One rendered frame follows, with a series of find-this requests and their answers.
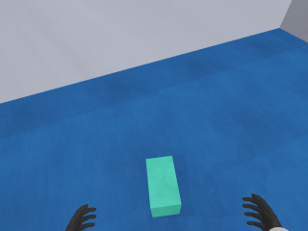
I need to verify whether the robot right hand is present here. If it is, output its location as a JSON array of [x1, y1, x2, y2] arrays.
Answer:
[[243, 193, 283, 231]]

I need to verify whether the carton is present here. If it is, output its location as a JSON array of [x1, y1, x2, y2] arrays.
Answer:
[[145, 156, 182, 218]]

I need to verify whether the robot left hand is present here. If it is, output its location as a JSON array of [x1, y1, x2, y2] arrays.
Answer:
[[65, 204, 96, 231]]

